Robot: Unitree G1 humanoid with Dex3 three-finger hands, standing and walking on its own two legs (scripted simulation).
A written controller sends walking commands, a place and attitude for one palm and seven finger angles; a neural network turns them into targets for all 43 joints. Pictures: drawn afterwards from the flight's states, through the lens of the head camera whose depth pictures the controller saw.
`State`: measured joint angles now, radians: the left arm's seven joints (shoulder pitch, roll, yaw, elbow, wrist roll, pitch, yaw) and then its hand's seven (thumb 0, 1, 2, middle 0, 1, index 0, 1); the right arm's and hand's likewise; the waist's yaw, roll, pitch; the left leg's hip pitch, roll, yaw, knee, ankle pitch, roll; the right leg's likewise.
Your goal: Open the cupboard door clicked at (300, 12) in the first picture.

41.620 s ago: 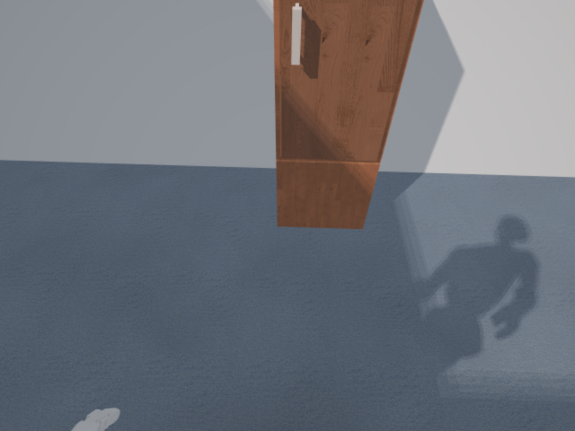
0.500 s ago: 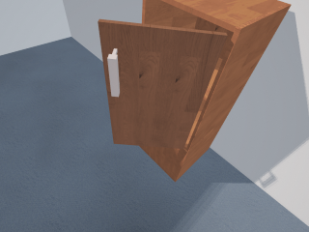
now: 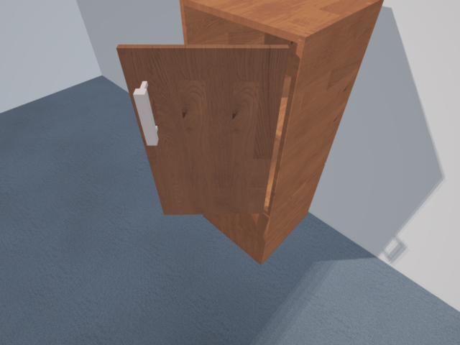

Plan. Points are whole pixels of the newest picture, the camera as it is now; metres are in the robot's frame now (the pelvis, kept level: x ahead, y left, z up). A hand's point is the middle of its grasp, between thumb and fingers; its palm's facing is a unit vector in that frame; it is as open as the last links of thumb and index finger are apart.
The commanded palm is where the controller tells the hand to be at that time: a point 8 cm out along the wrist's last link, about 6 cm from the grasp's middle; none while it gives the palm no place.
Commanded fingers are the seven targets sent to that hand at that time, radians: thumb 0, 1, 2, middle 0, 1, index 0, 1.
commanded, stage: come to a stop and stand still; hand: left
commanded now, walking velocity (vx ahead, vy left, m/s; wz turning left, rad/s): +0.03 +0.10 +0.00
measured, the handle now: (148, 113) +0.59 +0.21 +0.10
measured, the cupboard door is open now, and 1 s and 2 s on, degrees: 45 45 45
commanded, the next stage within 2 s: look again from close up in 0.48 s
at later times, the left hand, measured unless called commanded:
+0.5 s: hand out of the picture -0.02 +0.19 -0.19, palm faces +0.04 -0.99 -0.14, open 7.4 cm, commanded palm none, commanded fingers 0.00 0.90 0.90 -0.20 -0.30 -0.20 -0.30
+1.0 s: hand out of the picture +0.02 +0.23 -0.17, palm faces +0.03 -0.96 -0.28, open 7.4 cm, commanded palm none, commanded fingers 0.00 0.90 0.90 -0.20 -0.30 -0.20 -0.30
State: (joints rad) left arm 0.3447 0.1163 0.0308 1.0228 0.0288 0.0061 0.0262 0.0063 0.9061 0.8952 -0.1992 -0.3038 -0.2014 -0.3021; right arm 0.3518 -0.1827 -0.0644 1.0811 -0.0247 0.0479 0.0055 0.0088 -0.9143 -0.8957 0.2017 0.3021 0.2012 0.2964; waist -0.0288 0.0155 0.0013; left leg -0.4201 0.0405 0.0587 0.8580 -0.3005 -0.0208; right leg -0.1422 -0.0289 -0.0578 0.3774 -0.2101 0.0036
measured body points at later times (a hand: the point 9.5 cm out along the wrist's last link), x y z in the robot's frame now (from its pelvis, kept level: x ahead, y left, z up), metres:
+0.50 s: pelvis +0.00 +0.04 +0.00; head +0.00 +0.05 +0.45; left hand -0.02 +0.24 -0.17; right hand -0.01 -0.18 -0.16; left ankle +0.01 +0.12 -0.74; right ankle +0.00 -0.12 -0.74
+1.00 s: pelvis -0.03 +0.01 -0.01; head -0.05 +0.01 +0.44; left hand +0.02 +0.28 -0.15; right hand +0.05 -0.26 -0.14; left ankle +0.01 +0.12 -0.74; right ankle +0.00 -0.12 -0.74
